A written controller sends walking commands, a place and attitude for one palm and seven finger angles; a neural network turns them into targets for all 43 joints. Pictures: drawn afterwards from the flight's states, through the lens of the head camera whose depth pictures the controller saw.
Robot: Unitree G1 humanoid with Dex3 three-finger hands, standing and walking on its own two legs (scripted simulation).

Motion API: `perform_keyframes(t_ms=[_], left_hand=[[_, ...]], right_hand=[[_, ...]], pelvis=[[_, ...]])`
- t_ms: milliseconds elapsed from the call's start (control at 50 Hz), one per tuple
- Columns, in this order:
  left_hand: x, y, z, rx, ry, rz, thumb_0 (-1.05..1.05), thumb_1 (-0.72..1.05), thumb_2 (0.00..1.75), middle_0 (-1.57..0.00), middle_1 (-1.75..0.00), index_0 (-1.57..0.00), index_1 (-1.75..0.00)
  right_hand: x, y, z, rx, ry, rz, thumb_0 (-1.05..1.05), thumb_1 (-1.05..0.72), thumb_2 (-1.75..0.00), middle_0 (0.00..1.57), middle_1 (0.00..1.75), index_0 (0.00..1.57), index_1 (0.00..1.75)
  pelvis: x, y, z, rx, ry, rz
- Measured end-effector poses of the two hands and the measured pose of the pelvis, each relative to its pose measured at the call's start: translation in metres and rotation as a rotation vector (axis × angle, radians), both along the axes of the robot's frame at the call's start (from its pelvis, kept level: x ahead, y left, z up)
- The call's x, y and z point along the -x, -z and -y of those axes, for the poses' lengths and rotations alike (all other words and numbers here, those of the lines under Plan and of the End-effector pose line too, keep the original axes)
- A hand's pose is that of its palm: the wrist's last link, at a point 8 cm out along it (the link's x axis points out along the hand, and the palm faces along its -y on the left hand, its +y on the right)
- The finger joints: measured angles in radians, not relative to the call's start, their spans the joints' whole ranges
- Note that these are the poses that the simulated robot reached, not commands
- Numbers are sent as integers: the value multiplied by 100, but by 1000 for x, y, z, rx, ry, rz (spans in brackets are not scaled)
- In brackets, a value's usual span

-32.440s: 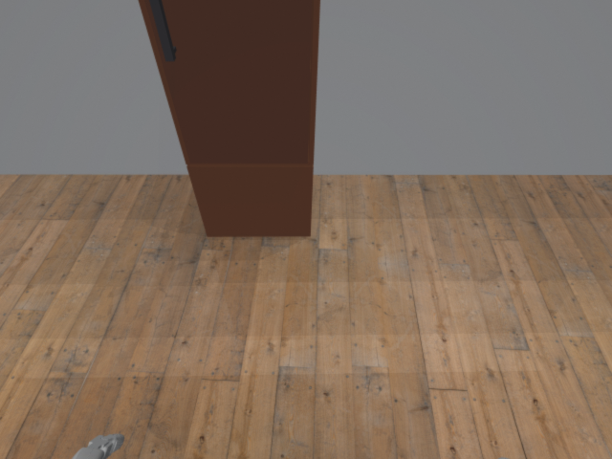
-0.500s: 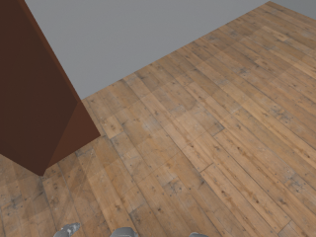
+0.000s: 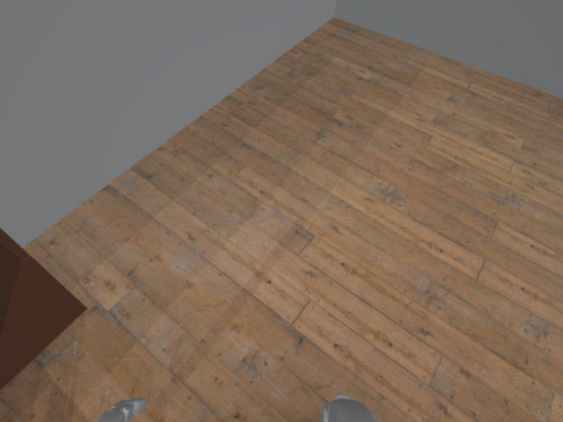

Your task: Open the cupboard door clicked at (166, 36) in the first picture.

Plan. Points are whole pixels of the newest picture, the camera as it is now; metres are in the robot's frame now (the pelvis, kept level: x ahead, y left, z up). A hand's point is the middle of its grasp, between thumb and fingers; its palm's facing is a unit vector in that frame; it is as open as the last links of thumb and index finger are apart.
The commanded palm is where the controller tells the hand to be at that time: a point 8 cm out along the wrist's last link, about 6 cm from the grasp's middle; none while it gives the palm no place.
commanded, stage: walk to a spot facing it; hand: left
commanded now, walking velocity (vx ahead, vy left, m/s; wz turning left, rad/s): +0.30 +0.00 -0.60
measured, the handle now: out of the picture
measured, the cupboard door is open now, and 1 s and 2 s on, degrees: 45 45 45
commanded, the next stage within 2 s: turn to face it in 1.10 s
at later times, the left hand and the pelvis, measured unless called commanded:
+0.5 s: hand (218, 336) +0.28 +0.12 -0.19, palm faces -0.23 -0.96 -0.16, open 7.4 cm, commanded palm none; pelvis +0.21 -0.05 -0.02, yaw -16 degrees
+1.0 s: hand (311, 201) +0.61 -0.05 -0.17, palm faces -0.46 -0.86 -0.23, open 7.4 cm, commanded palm none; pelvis +0.41 -0.17 -0.02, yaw -27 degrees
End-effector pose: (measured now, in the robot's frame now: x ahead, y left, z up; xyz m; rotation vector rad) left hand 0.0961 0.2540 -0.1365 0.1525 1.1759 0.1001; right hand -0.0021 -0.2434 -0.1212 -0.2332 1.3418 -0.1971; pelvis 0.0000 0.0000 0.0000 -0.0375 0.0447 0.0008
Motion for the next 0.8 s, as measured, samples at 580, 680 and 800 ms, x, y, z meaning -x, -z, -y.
perform_keyframes(t_ms=[580, 680, 800], left_hand=[[-234, 31, 76, -31, 248, -180, 1, 91, 90, -20, -30, -20, -30], [-321, 14, 102, -26, 312, -98, 2, 91, 90, -19, -30, -20, -30], [-430, 0, 169, -16, 451, 9, 1, 91, 90, -19, -30, -19, -30]], right_hand=[[-271, 9, 64, 17, 218, 293, 0, -91, -90, 20, 30, 20, 30], [-256, 7, 58, -4, 314, 169, 0, -92, -90, 20, 30, 20, 30], [-217, 17, 66, -49, 458, -36, 0, -93, -90, 20, 30, 20, 30]], pelvis=[[-245, 19, 52, -26, 334, 19], [-286, 6, 67, -23, 363, 11], [-336, 6, 97, -28, 430, 13]])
